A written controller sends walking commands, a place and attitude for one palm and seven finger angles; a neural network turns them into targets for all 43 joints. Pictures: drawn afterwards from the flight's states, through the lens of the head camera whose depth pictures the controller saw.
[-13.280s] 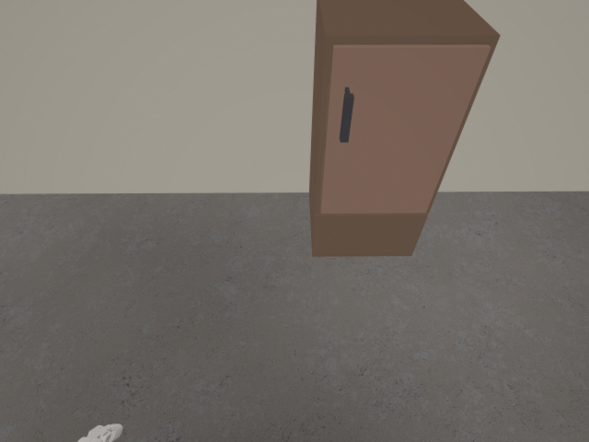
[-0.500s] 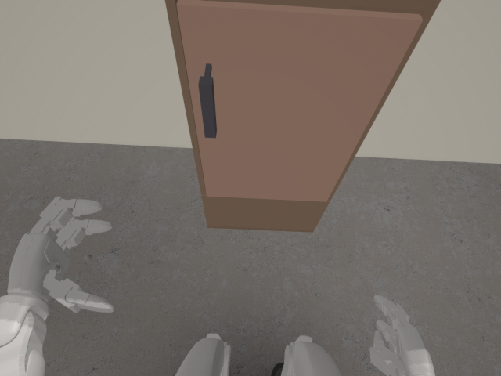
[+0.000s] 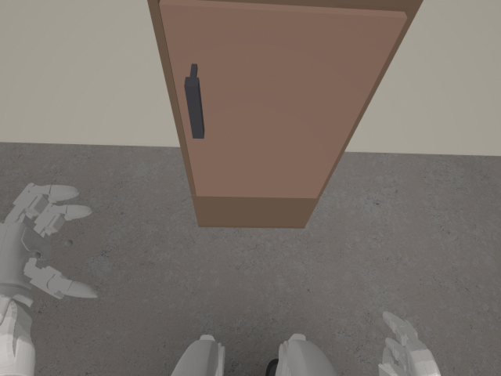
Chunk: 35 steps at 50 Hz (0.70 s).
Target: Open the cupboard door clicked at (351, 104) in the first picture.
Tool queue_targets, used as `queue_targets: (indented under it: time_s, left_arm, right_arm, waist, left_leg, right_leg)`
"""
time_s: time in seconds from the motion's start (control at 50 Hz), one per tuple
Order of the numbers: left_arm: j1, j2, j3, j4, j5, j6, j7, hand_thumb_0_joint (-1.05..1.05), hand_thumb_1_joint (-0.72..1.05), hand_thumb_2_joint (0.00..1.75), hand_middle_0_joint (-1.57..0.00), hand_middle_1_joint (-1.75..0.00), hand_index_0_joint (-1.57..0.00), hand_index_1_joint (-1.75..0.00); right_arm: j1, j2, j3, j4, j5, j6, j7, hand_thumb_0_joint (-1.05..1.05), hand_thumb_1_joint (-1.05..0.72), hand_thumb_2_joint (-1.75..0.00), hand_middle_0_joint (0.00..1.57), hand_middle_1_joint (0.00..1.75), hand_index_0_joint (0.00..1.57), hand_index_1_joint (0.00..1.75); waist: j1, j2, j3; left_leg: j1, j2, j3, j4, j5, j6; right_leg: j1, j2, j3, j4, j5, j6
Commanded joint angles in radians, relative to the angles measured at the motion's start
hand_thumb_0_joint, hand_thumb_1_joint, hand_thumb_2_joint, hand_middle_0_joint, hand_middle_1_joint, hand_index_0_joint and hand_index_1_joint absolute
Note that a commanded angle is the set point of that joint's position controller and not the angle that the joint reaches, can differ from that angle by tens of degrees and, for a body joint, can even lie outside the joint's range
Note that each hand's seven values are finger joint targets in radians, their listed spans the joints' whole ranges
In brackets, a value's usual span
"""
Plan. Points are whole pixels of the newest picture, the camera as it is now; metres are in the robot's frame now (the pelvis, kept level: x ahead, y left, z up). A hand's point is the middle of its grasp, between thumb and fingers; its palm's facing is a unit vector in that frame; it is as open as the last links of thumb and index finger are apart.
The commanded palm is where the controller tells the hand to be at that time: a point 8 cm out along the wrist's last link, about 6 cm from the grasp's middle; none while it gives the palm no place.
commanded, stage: raise the hand with hooked fingers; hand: left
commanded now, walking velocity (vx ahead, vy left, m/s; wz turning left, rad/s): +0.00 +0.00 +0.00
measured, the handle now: (196, 102) +0.59 +0.14 +0.03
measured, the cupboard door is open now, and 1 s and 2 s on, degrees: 0 0 0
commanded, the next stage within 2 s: move the hooked fingers beside the handle in 0.16 s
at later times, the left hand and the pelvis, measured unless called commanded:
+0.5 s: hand (85, 228) +0.31 +0.26 +0.04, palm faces +0.03 -1.00 -0.03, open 14.0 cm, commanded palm +0.29 +0.31 +0.04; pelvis -0.01 +0.00 +0.00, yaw +1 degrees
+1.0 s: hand (121, 186) +0.39 +0.23 +0.04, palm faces +0.05 -1.00 -0.03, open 14.0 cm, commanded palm +0.37 +0.28 +0.04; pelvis +0.00 +0.00 +0.00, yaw +0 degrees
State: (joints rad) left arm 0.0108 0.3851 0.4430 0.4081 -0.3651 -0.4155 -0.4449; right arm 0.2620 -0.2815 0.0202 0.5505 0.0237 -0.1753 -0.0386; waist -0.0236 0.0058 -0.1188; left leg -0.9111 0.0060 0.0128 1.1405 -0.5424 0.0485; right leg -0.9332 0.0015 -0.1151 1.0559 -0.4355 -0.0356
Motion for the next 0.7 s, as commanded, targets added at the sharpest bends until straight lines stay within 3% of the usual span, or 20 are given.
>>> queue_targets:
  time_s: [0.0,0.04,0.12,0.16,0.22,0.24,0.3,0.34,0.36,0.42,0.52,0.54,0.62,0.66,0.68]
  left_arm:
    - [-0.114,0.241,0.058,-0.219,-0.008,-0.059,-0.016,0.0,-0.5,0.3,-0.3,-1.2,-0.3,-1.2]
    - [-0.109,0.247,0.056,-0.226,-0.006,-0.051,-0.027,0.0,-0.5,0.3,-0.3,-1.2,-0.3,-1.2]
    - [-0.118,0.246,0.086,-0.163,-0.03,-0.043,-0.03,0.0,-0.5,0.3,-0.3,-1.2,-0.3,-1.2]
    - [-0.141,0.242,0.09,-0.156,-0.036,-0.049,-0.025,0.0,-0.5,0.3,-0.3,-1.2,-0.3,-1.2]
    - [-0.161,0.241,0.073,-0.172,-0.022,-0.057,-0.024,0.0,-0.5,0.3,-0.3,-1.2,-0.3,-1.2]
    - [-0.152,0.236,0.063,-0.173,-0.017,-0.055,-0.027,0.0,-0.5,0.3,-0.3,-1.2,-0.3,-1.2]
    - [-0.29,0.226,0.021,-0.165,-0.004,-0.056,-0.033,0.0,-0.5,0.3,-0.3,-1.2,-0.3,-1.2]
    - [-0.333,0.242,0.027,-0.134,0.003,-0.058,-0.033,0.0,-0.5,0.3,-0.3,-1.2,-0.3,-1.2]
    - [-0.349,0.224,0.007,-0.145,0.006,-0.061,-0.034,0.0,-0.5,0.3,-0.3,-1.2,-0.3,-1.2]
    - [-0.374,0.259,0.029,-0.125,0.017,-0.05,-0.016,0.0,-0.5,0.3,-0.3,-1.2,-0.3,-1.2]
    - [-0.37,0.242,0.012,-0.111,0.045,-0.025,0.032,0.0,-0.5,0.3,-0.3,-1.2,-0.3,-1.2]
    - [-0.385,0.222,-0.002,-0.108,0.045,-0.019,0.044,0.0,-0.5,0.3,-0.3,-1.2,-0.3,-1.2]
    - [-0.391,0.25,0.039,-0.026,0.059,-0.015,0.079,0.0,-0.5,0.3,-0.3,-1.2,-0.3,-1.2]
    - [-0.418,0.24,0.031,-0.029,0.062,-0.025,0.086,0.0,-0.5,0.3,-0.3,-1.2,-0.3,-1.2]
    - [-0.448,0.229,0.009,-0.044,0.068,-0.033,0.087,0.0,-0.5,0.3,-0.3,-1.2,-0.3,-1.2]
  right_arm:
    - [0.011,-0.149,-0.06,-0.129,0.009,-0.05,-0.016,0.0,-0.9,-0.9,0.2,0.3,0.2,0.3]
    - [0.011,-0.152,-0.062,-0.127,0.011,-0.047,-0.018,0.0,-0.9,-0.9,0.2,0.3,0.2,0.3]
    - [0.002,-0.15,-0.055,-0.126,0.012,-0.043,-0.023,0.0,-0.9,-0.9,0.2,0.3,0.2,0.3]
    - [-0.007,-0.149,-0.055,-0.126,0.014,-0.044,-0.024,0.0,-0.9,-0.9,0.2,0.3,0.2,0.3]
    - [-0.007,-0.148,-0.052,-0.129,0.013,-0.047,-0.024,0.0,-0.9,-0.9,0.2,0.3,0.2,0.3]
    - [-0.004,-0.148,-0.053,-0.132,0.012,-0.047,-0.024,0.0,-0.9,-0.9,0.2,0.3,0.2,0.3]
    - [0.001,-0.153,-0.049,-0.111,0.009,-0.052,-0.034,0.0,-0.9,-0.9,0.2,0.3,0.2,0.3]
    - [0.007,-0.156,-0.05,-0.099,0.012,-0.052,-0.04,0.0,-0.9,-0.9,0.2,0.3,0.2,0.3]
    - [0.002,-0.153,-0.05,-0.1,0.011,-0.056,-0.041,0.0,-0.9,-0.9,0.2,0.3,0.2,0.3]
    - [0.009,-0.156,-0.048,-0.091,0.009,-0.054,-0.041,0.0,-0.9,-0.9,0.2,0.3,0.2,0.3]
    - [0.024,-0.148,-0.051,-0.097,0.008,-0.037,-0.029,0.0,-0.9,-0.9,0.2,0.3,0.2,0.3]
    - [0.025,-0.146,-0.051,-0.097,0.007,-0.032,-0.026,0.0,-0.9,-0.9,0.2,0.3,0.2,0.3]
    - [0.038,-0.146,-0.052,-0.092,0.006,-0.008,-0.021,0.0,-0.9,-0.9,0.2,0.3,0.2,0.3]
    - [0.042,-0.144,-0.054,-0.09,0.007,0.001,-0.02,0.0,-0.9,-0.9,0.2,0.3,0.2,0.3]
    - [0.039,-0.142,-0.052,-0.092,0.007,0.004,-0.018,0.0,-0.9,-0.9,0.2,0.3,0.2,0.3]
  waist:
    - [0.013,0.14,-0.343]
    - [0.009,0.116,-0.348]
    - [0.007,0.042,-0.291]
    - [0.006,0.05,-0.271]
    - [0.014,0.099,-0.299]
    - [0.01,0.105,-0.3]
    - [-0.024,0.078,-0.297]
    - [-0.027,0.071,-0.297]
    - [-0.022,0.101,-0.314]
    - [-0.009,0.111,-0.34]
    - [0.004,0.134,-0.375]
    - [-0.005,0.114,-0.37]
    - [-0.003,0.044,-0.356]
    - [-0.008,0.047,-0.368]
    - [-0.011,0.086,-0.361]
  left_leg:
    - [0.179,0.0,-0.068,-0.192,0.398,-0.043]
    - [0.189,0.001,-0.069,-0.195,0.403,-0.042]
    - [0.125,-0.003,-0.071,-0.193,0.334,-0.037]
    - [0.112,-0.006,-0.071,-0.197,0.288,-0.037]
    - [0.141,-0.006,-0.075,-0.202,0.295,-0.04]
    - [0.151,-0.006,-0.071,-0.203,0.298,-0.04]
    - [0.129,-0.002,-0.079,-0.18,0.272,-0.032]
    - [0.132,0.0,-0.082,-0.18,0.258,-0.033]
    - [0.141,-0.003,-0.082,-0.181,0.253,-0.035]
    - [0.159,-0.001,-0.088,-0.185,0.288,-0.042]
    - [0.198,0.005,-0.088,-0.197,0.383,-0.056]
    - [0.19,0.004,-0.083,-0.194,0.387,-0.052]
    - [0.122,0.003,-0.067,-0.187,0.354,-0.041]
    - [0.117,0.002,-0.059,-0.182,0.352,-0.037]
    - [0.128,0.003,-0.06,-0.189,0.353,-0.04]
  right_leg:
    - [0.259,0.014,0.069,-0.101,0.195,0.001]
    - [0.265,0.014,0.068,-0.109,0.202,0.006]
    - [0.263,0.018,0.067,-0.114,0.165,0.007]
    - [0.25,0.015,0.07,-0.12,0.126,0.007]
    - [0.243,0.014,0.07,-0.113,0.12,0.001]
    - [0.239,0.014,0.07,-0.116,0.125,0.003]
    - [0.211,0.014,0.076,-0.107,0.112,0.004]
    - [0.198,0.013,0.077,-0.109,0.1,0.005]
    - [0.195,0.01,0.08,-0.108,0.092,0.004]
    - [0.201,0.011,0.074,-0.1,0.114,0.0]
    - [0.215,0.009,0.065,-0.093,0.173,0.003]
    - [0.22,0.008,0.066,-0.098,0.188,0.007]
    - [0.26,0.009,0.077,-0.098,0.201,0.011]
    - [0.267,0.007,0.084,-0.098,0.215,0.013]
    - [0.255,0.005,0.083,-0.099,0.209,0.01]
